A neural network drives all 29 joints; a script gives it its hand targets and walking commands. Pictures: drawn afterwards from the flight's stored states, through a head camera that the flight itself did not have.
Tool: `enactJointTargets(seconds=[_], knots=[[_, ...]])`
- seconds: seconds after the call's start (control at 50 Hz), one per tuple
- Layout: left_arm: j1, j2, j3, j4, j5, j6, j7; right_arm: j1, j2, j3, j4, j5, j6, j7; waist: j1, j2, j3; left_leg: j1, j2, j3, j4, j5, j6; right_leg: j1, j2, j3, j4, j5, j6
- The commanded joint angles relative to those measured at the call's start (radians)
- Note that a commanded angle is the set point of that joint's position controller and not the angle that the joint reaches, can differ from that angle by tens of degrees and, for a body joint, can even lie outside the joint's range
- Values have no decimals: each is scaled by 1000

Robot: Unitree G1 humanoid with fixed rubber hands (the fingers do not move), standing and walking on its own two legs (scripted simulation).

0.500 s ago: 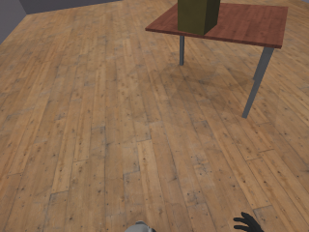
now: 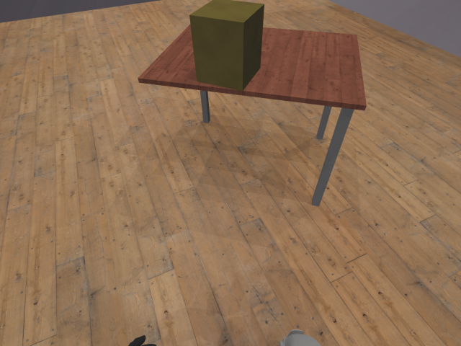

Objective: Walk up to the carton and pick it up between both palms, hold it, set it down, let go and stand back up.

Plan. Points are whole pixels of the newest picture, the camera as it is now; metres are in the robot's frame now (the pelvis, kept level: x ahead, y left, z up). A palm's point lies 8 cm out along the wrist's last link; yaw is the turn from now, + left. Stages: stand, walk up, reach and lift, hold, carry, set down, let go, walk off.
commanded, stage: walk up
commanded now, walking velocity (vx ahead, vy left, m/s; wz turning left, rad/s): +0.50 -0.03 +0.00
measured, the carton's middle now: (228, 44) +1.19 -0.06 +0.02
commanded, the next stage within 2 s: none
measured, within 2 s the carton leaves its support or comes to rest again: neither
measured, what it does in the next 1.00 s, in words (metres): walks ahead: right foot, then left foot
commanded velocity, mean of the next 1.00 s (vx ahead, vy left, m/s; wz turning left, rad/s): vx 0.44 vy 0.00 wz -0.02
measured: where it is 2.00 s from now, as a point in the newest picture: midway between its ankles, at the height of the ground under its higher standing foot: (239, 261)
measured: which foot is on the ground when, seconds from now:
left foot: down 0.00-0.14, up 0.16-0.62, down 0.64-1.00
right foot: up 0.00-0.10, down 0.12-0.64, up 0.66-1.00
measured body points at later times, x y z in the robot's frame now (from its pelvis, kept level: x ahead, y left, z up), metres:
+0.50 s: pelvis +0.29 -0.02 +0.00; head +0.29 -0.05 +0.45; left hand +0.18 +0.20 -0.14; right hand +0.45 -0.25 -0.14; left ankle +0.44 +0.14 -0.68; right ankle +0.19 -0.15 -0.74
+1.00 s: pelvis +0.52 +0.06 +0.01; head +0.53 +0.11 +0.46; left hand +0.61 +0.30 -0.16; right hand +0.45 -0.18 -0.12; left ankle +0.51 +0.12 -0.74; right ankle +0.60 -0.12 -0.64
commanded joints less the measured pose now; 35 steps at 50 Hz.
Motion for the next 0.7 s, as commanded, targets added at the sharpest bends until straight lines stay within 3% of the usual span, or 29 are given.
enactJointTargets(seconds=[0.0, 0.04, 0.06, 0.08, 0.1, 0.12, 0.14, 0.16, 0.18, 0.2, 0.22, 0.26, 0.28, 0.3, 0.34, 0.38, 0.42, 0.5, 0.54, 0.56, 0.58, 0.6, 0.62, 0.64, 0.66, 0.68], knots=[[-103, 31, -1, -72, 3, -45, -3, 48, -181, -27, -26, 4, -21, -19, 14, 168, 106, -58, 234, -127, -88, 544, 96, 49, 54, -76, -151, -83, -7], [-16, 63, 8, -31, 6, -53, 8, 27, -217, -41, -25, 4, -18, -24, 55, 173, 17, 13, 238, -84, 60, 783, 88, 168, 93, -106, -202, -150, -33], [93, 117, 29, -8, 17, -62, 20, 36, -221, -53, -9, 25, -1, -25, 125, 233, -78, -71, 143, -8, 224, 710, 64, 410, 76, -76, -245, -75, -46], [284, 180, 49, 48, 24, -70, 31, 64, -186, -47, -17, 25, 6, -24, 189, 130, -222, -247, 111, 2, 430, 501, 35, 729, 11, 24, -212, -81, -61], [448, 277, 75, 83, 38, -72, 45, 86, -133, -31, -41, 34, 8, -23, 243, -105, -364, -511, 41, 0, 724, 13, -15, 998, -292, 412, -268, -107, -135], [511, 331, 87, 109, 14, -60, 52, 70, -98, -20, -52, 33, 18, -25, 249, -154, -386, -642, -11, -95, 836, -281, -19, 1056, -429, 646, -357, -43, -177], [460, 336, 91, 120, 10, -48, 57, 27, -95, -22, -70, 38, 23, -25, 239, -163, -363, -710, 10, -153, 955, -229, -5, 1017, -462, 665, -401, -105, -262], [430, 262, 79, 115, 0, -54, 55, -84, -114, -31, -100, 37, 10, -17, 244, -141, -312, -707, 51, -178, 990, -164, 2, 907, -391, 598, -413, -8, -242], [392, 200, 63, 117, 1, -66, 53, -188, -98, -40, -118, 26, 4, -8, 245, -94, -165, -697, 83, -196, 946, -123, 5, 745, -311, 446, -431, 96, -185], [359, 139, 41, 114, 4, -75, 49, -228, -77, -45, -121, 15, 7, -1, 226, -98, -88, -650, 91, -192, 894, -68, 3, 619, -251, 342, -438, 176, -121], [317, 101, 25, 122, 9, -81, 45, -244, -67, -51, -123, 1, 12, 4, 192, -145, -11, -650, 97, -192, 852, -27, 1, 548, -210, 299, -433, 251, -92], [273, 55, 13, 128, 12, -89, 42, -187, -42, -56, -112, -7, 33, 5, 124, -183, 3, -633, 93, -180, 834, 18, -12, 520, -184, 219, -439, 263, -76], [266, 44, 11, 116, 12, -93, 42, -153, -39, -54, -104, -8, 47, 5, 101, -156, 10, -633, 89, -165, 831, 33, -22, 511, -179, 177, -450, 248, -82], [284, 42, 8, 112, 7, -96, 43, -149, -30, -51, -104, -8, 60, 5, 93, -136, 28, -625, 80, -146, 819, 51, -30, 473, -174, 152, -466, 234, -89], [306, 54, 6, 114, 2, -100, 46, -192, -11, -43, -126, -4, 83, 17, 90, -164, 77, -644, 82, -130, 772, 156, -32, 411, -160, 71, -508, 175, -75], [312, 66, 3, 113, 6, -99, 43, -278, -29, -34, -171, -3, 94, 34, 89, -202, 141, -646, 91, -108, 666, 265, -31, 337, -135, 31, -558, 87, -59], [338, 72, -2, 112, 9, -99, 40, -389, -41, -22, -219, 0, 89, 47, 113, -218, 181, -615, 86, -84, 523, 324, -30, 298, -120, 17, -596, 63, -49], [377, 160, 21, 99, 10, -95, 46, -487, -98, -18, -262, -1, 68, 53, 148, -181, 185, -609, 62, -47, 365, 283, -15, 405, -185, 54, -605, 112, -76], [384, 202, 34, 94, 6, -91, 53, -454, -132, -28, -261, -4, 57, 46, 131, -135, 134, -536, 42, -38, 317, 187, 2, 485, -218, 56, -542, 228, -77], [397, 185, 28, 140, -11, -79, 60, -367, -136, -33, -262, -9, 35, 42, 46, -212, 43, -372, 24, -38, 285, 135, 18, 497, -128, -27, -413, 250, -63], [406, 193, 30, 144, -12, -75, 62, -222, -171, -49, -203, -13, 21, 31, -2, -130, -60, -200, -3, -26, 240, 136, 31, 491, -96, -69, -224, 328, -57], [455, 176, 32, 149, -16, -73, 59, -66, -240, -74, -153, -26, 9, 17, -47, 37, -194, 31, 75, -137, 235, 135, 43, 389, -56, -73, 27, 178, -43], [486, 109, 14, 132, -27, -73, 54, 70, -340, -106, -114, -37, 7, 4, -76, 299, -330, 227, 326, -480, 135, 69, 90, 212, 29, -71, 301, -250, -14], [490, 58, 5, 118, -34, -71, 52, 82, -373, -110, -94, -25, 16, -5, -56, 379, -323, 285, 434, -704, 26, 92, 124, 73, 86, 25, 427, -525, -14], [485, 63, 19, 120, -43, -66, 53, 3, -368, -103, -96, -12, 26, -11, -11, 331, -316, 247, 428, -714, -40, 37, 161, 15, 61, 67, 507, -478, -13], [446, 131, 37, 136, -24, -58, 46, -26, -333, -95, -112, -10, 26, -20, -9, 140, -265, 139, 471, -764, -45, 269, 115, 11, 71, 100, 591, -423, 1]])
